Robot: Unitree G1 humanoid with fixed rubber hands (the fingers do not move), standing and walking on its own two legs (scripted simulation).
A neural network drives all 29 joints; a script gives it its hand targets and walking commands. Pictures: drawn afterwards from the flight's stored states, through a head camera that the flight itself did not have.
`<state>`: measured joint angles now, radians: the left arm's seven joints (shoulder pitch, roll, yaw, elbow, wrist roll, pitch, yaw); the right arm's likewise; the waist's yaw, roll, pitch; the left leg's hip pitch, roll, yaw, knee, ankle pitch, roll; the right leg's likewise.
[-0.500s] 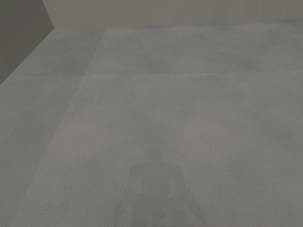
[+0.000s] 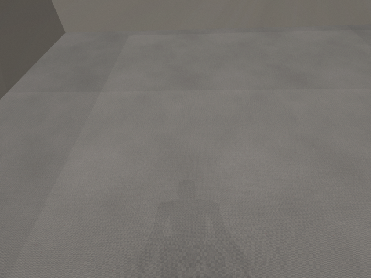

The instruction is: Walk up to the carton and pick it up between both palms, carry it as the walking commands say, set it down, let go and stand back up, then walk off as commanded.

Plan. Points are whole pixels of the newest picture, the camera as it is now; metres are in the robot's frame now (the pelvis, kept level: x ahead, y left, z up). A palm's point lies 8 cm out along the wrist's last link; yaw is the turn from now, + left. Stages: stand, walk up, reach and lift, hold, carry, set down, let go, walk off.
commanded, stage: stand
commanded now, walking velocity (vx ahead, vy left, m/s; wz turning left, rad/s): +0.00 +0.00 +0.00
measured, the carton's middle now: out of the picture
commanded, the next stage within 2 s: walk off in 0.06 s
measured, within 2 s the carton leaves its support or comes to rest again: neither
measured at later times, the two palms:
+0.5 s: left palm out of the picture -0.02 +0.25 -0.14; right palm out of the picture +0.00 -0.25 -0.13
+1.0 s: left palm out of the picture +0.06 +0.22 -0.14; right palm out of the picture +0.15 -0.28 -0.13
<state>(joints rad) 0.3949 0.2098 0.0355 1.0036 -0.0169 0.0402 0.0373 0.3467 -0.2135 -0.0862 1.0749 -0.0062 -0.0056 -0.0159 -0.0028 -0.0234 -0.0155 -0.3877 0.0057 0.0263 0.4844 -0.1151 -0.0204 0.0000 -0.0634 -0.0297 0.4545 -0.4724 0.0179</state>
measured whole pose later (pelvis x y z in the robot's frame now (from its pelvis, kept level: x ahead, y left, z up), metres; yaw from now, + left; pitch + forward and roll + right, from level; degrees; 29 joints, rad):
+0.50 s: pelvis +0.02 +0.01 +0.00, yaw -1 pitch +2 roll +1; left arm 0.44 0.21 0.04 1.01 -0.02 0.00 0.04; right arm 0.35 -0.20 -0.09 1.01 -0.01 -0.03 0.00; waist -0.02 -0.02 0.00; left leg -0.41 0.02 0.02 0.57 -0.18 0.00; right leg -0.08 -0.05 -0.03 0.74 -0.48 0.02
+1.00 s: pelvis +0.10 -0.03 -0.01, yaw -1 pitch +4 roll -1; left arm 0.39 0.21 0.03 1.04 -0.01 -0.03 0.00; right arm 0.24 -0.21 -0.09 0.93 -0.01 -0.04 0.00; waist 0.01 0.00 0.01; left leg -0.54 0.08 0.06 0.68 -0.30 -0.02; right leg 0.02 0.00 -0.05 0.42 -0.46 -0.01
